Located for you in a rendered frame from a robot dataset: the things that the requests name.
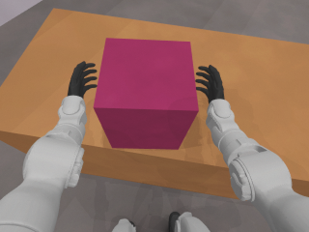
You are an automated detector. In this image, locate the robot left upper arm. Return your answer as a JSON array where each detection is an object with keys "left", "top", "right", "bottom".
[{"left": 0, "top": 136, "right": 85, "bottom": 232}]

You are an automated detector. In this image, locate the pedestal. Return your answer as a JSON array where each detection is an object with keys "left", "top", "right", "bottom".
[{"left": 0, "top": 8, "right": 309, "bottom": 201}]

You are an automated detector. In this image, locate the carton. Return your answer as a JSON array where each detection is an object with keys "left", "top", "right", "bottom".
[{"left": 93, "top": 38, "right": 199, "bottom": 150}]

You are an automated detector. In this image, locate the right robot forearm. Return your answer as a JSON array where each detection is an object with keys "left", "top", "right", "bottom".
[{"left": 206, "top": 99, "right": 293, "bottom": 186}]

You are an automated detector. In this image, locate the right robot foot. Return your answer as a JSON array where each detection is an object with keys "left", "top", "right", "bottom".
[{"left": 168, "top": 212, "right": 180, "bottom": 232}]

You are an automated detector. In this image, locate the right robot hand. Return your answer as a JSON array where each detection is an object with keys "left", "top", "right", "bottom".
[{"left": 195, "top": 65, "right": 225, "bottom": 103}]

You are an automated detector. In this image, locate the left robot forearm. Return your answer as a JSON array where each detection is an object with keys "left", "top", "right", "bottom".
[{"left": 22, "top": 95, "right": 88, "bottom": 179}]

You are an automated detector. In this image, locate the left robot hand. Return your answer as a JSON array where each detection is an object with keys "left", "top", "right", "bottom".
[{"left": 68, "top": 61, "right": 98, "bottom": 99}]

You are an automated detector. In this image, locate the robot right upper arm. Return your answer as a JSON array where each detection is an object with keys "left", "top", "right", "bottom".
[{"left": 229, "top": 151, "right": 309, "bottom": 232}]

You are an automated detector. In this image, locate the robot right thigh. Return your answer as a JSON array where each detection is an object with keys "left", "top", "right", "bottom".
[{"left": 175, "top": 216, "right": 210, "bottom": 232}]

